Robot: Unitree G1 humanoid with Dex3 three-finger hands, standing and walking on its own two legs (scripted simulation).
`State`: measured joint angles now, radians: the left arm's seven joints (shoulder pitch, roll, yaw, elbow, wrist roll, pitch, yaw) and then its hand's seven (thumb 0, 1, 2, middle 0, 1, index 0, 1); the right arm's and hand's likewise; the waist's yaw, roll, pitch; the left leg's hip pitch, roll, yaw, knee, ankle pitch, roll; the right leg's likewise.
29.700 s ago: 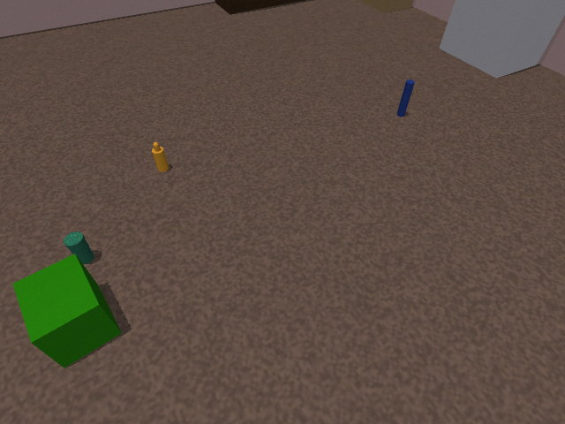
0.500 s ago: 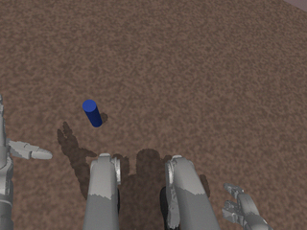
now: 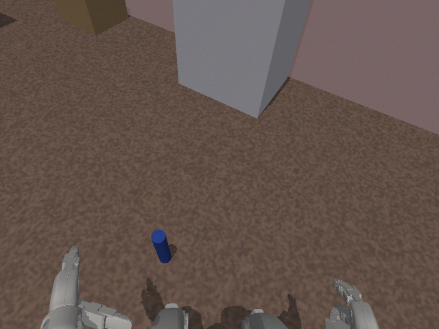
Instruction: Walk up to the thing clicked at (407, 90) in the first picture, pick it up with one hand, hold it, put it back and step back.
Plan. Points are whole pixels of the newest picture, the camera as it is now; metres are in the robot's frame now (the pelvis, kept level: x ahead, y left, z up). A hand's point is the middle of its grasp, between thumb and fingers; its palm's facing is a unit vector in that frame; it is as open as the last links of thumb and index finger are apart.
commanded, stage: home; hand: left
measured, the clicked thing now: (162, 247) +0.47 +0.18 -0.57
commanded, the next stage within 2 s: stand in 1.86 s
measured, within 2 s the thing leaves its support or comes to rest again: neither
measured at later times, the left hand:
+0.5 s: hand (105, 309) +0.18 +0.18 -0.02, palm faces +0.13 -0.95 -0.28, open 17.5 cm
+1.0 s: hand (109, 312) +0.18 +0.18 -0.02, palm faces +0.12 -0.96 -0.27, open 17.4 cm
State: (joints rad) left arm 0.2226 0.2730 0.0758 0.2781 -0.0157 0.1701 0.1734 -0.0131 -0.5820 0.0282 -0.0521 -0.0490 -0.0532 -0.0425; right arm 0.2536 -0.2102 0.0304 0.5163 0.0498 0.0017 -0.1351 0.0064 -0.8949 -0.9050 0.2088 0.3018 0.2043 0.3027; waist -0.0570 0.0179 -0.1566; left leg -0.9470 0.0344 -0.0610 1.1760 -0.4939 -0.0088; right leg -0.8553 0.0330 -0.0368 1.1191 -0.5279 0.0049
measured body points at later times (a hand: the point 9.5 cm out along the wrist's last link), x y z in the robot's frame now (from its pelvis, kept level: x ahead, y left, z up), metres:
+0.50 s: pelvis +0.02 +0.00 +0.03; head +0.04 +0.01 +0.48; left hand +0.17 +0.23 +0.00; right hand +0.20 -0.24 -0.02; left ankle +0.04 +0.12 -0.65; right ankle +0.01 -0.13 -0.65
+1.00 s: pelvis +0.01 -0.01 +0.04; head +0.03 +0.00 +0.49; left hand +0.17 +0.23 +0.00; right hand +0.17 -0.25 -0.03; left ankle +0.04 +0.12 -0.65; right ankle +0.01 -0.13 -0.65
